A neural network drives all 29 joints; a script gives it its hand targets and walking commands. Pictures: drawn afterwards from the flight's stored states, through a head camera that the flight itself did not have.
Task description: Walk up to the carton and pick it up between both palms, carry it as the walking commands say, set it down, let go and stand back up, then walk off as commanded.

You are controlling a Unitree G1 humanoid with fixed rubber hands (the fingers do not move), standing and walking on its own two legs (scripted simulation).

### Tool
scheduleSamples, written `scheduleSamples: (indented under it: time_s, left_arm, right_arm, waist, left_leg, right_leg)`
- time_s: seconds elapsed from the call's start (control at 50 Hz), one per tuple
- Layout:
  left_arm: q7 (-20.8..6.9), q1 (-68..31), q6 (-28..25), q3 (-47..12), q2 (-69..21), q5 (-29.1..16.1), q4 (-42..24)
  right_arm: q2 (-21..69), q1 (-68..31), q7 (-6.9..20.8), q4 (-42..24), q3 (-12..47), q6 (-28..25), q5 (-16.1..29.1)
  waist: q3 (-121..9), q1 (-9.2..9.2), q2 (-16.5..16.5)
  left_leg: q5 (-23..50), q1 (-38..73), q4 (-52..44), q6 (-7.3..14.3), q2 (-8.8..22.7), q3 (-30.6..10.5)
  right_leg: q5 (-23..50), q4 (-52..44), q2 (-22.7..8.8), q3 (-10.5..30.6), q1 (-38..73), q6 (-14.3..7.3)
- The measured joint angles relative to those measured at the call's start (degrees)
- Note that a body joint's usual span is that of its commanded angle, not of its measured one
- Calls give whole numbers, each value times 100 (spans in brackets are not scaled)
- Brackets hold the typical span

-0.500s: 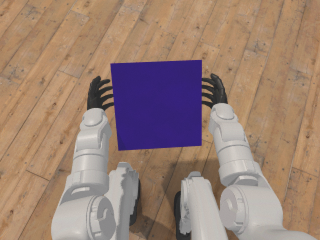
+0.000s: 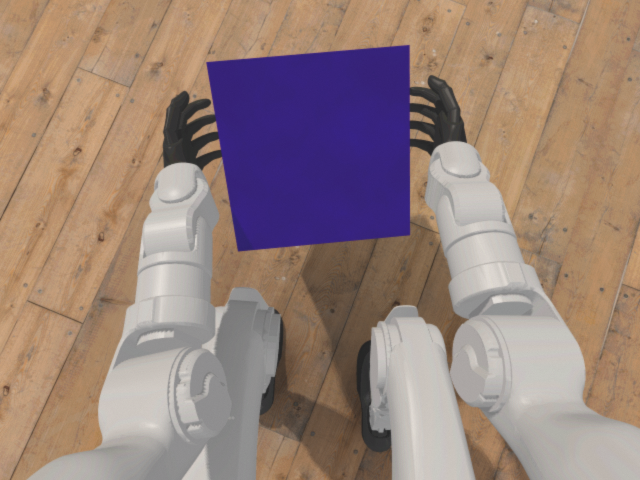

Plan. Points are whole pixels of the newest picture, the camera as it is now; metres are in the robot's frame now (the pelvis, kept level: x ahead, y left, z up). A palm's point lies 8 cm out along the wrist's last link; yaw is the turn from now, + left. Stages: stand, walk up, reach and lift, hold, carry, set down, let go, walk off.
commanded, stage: set down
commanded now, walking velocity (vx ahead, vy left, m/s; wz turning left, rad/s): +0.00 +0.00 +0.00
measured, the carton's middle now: (314, 145) +0.53 +0.05 -0.20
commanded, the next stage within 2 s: none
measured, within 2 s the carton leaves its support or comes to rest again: neither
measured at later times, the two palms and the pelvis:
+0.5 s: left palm (208, 171) +0.47 +0.19 -0.18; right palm (427, 154) +0.52 -0.11 -0.18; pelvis +0.00 +0.00 -0.05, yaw +0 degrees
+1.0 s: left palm (201, 157) +0.51 +0.22 -0.22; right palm (409, 149) +0.55 -0.09 -0.23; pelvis +0.00 +0.00 -0.09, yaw +1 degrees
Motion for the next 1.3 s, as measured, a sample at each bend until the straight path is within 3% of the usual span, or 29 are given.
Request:
scheduleSamples:
  time_s: [0.48,0.74,1.02,1.3]
  left_arm:
    - [44,-768,-232,-104,396,-399,459]
    - [-106,-1481,-369,-214,908,-654,1321]
    - [-254,-1767,-466,-278,1337,-901,1765]
    - [-302,-1898,-578,-194,1348,-907,1949]
  right_arm:
    - [-510,-875,20,437,449,-124,384]
    - [-763,-1249,100,774,754,-273,558]
    - [-619,-1538,318,831,480,-395,315]
    - [-594,-1637,530,851,104,-444,-61]
  waist:
    - [854,6,68]
    - [1202,168,240]
    - [1383,88,271]
    - [1474,59,364]
  left_leg:
    - [-41,-843,923,-23,-26,34]
    - [-137,-1120,1333,-69,-53,30]
    - [-137,-1289,1578,-147,-151,-19]
    - [-110,-1296,1607,-50,-155,101]
  right_leg:
    - [-114,998,26,4,-845,30]
    - [-251,1447,26,-16,-1117,-3]
    - [-326,1735,-41,-77,-1252,-65]
    - [-334,1780,-39,50,-1237,43]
